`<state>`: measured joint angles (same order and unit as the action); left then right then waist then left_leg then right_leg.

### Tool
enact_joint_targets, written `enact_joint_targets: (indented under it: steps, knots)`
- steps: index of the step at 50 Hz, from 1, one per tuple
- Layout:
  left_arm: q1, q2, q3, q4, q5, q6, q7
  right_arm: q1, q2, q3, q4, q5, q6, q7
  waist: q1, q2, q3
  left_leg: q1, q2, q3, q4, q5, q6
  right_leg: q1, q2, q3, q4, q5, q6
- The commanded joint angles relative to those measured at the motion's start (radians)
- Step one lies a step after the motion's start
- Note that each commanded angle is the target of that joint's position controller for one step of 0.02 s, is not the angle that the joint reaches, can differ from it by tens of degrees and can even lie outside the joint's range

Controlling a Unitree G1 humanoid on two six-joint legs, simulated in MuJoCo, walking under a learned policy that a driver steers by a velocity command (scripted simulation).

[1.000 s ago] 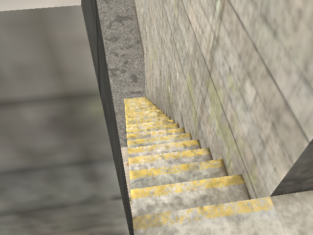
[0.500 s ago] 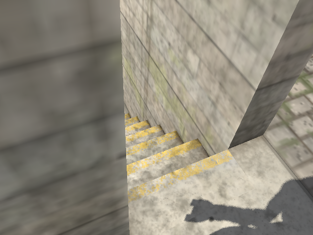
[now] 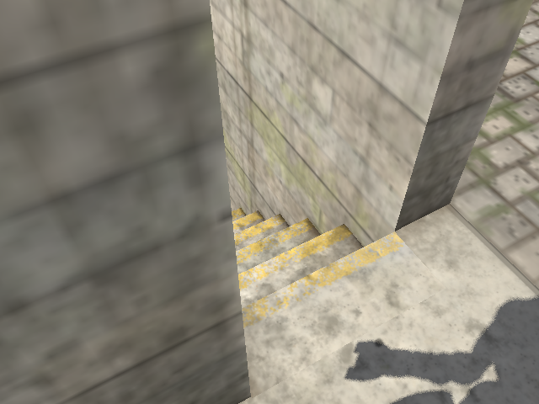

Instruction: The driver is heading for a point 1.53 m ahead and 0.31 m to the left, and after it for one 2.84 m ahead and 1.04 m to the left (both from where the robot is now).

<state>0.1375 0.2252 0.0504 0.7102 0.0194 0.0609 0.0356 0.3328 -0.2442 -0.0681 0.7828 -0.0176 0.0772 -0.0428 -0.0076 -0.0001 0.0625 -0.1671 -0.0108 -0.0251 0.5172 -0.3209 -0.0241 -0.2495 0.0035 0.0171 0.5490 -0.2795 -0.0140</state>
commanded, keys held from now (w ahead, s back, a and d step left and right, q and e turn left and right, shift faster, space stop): w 1.00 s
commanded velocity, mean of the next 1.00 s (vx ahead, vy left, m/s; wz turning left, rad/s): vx -0.06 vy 0.09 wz -0.01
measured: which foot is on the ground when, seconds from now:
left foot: down 0.00-1.00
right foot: down 0.00-1.00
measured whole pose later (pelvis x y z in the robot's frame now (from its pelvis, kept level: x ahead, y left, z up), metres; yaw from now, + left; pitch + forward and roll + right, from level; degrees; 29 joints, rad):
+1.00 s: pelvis -0.04 +0.05 -0.01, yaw +0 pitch +0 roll +1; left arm 0.10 0.23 0.06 0.69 -0.01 -0.01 0.06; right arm 0.29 -0.23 -0.08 0.71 -0.01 -0.01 -0.03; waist -0.01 0.00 0.04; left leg -0.32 -0.09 0.01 0.64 -0.32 0.08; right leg -0.39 -0.08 0.06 0.64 -0.26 0.08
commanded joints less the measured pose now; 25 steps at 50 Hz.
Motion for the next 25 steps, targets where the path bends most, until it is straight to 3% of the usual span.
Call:
enact_joint_targets:
  steps: [1,2,3,4,5,6,9,10,16,17,25]
  knots:
    - [0.068,0.134,0.042,-0.028,-0.004,-0.018,0.0,0.089,-0.134,-0.022,-0.014,-0.016,-0.042,-0.007,0.027,-0.023,-0.11,0.155,0.119,-0.114,-0.178,0.331,0.063,-0.027,-0.147,0.17,-0.055,0.227,-0.051]
    - [0.058,0.078,0.029,-0.038,-0.019,-0.02,-0.005,0.031,-0.159,-0.03,0.0,0.0,-0.038,-0.002,0.061,0.207,-0.074,0.034,0.15,-0.139,-0.17,0.426,0.135,-0.006,-0.032,0.036,-0.047,0.045,-0.014]
    - [-0.071,0.128,0.043,-0.079,-0.046,-0.029,0.025,-0.002,-0.11,-0.02,-0.011,0.025,-0.063,-0.012,0.016,0.173,-0.082,-0.024,0.119,-0.125,-0.167,0.205,0.153,0.022,-0.027,0.017,-0.012,0.022,0.014]
    - [-0.104,0.127,0.039,-0.085,-0.038,-0.033,0.032,-0.028,-0.07,-0.003,-0.008,0.009,-0.079,-0.017,0.02,0.138,-0.069,-0.052,0.115,-0.131,-0.195,0.095,0.138,0.025,-0.03,0.021,-0.008,0.036,0.013]
    - [-0.103,0.111,0.035,-0.077,-0.027,-0.031,0.038,-0.044,-0.096,-0.008,-0.01,0.002,-0.086,-0.022,0.02,0.116,-0.042,-0.09,0.102,-0.135,-0.221,0.016,0.125,0.026,-0.037,0.024,-0.011,0.053,0.011]
    - [-0.081,0.113,0.034,-0.07,-0.021,-0.027,0.038,-0.055,-0.097,-0.008,-0.01,0.0,-0.094,-0.023,0.024,0.111,-0.01,-0.11,0.104,-0.146,-0.245,-0.043,0.116,0.016,-0.05,0.037,-0.033,0.069,0.011]
    - [-0.04,0.112,0.033,-0.044,-0.024,-0.033,0.033,-0.041,-0.102,-0.007,0.004,0.004,-0.097,-0.027,0.026,0.081,0.025,-0.123,0.087,-0.135,-0.259,-0.1,0.114,0.004,-0.058,0.033,-0.043,0.077,0.017]
    - [-0.029,0.132,0.04,-0.03,-0.023,-0.049,0.032,-0.037,-0.131,-0.019,-0.006,0.006,-0.096,-0.021,0.021,0.102,0.013,-0.106,0.064,-0.12,-0.247,-0.137,0.11,-0.011,-0.056,0.02,-0.032,0.064,0.029]
    - [-0.033,0.14,0.04,-0.004,-0.018,-0.076,0.033,-0.051,-0.116,-0.023,-0.026,0.005,-0.093,-0.009,0.01,-0.027,-0.001,-0.107,0.038,-0.102,-0.19,-0.079,0.121,-0.037,-0.08,0.036,-0.043,0.092,0.039]
    - [-0.061,0.125,0.036,-0.022,-0.021,-0.08,0.033,-0.053,-0.117,-0.027,-0.027,0.01,-0.102,-0.01,0.008,-0.047,-0.015,-0.113,0.038,-0.098,-0.181,-0.076,0.12,-0.028,-0.083,0.043,-0.042,0.097,0.047]
    - [-0.064,0.139,0.037,-0.041,-0.021,-0.083,0.04,-0.061,-0.109,-0.034,-0.045,0.01,-0.108,0.001,0.015,-0.033,-0.065,-0.133,0.029,-0.09,-0.119,0.04,0.126,-0.026,-0.096,0.058,-0.011,0.105,0.041]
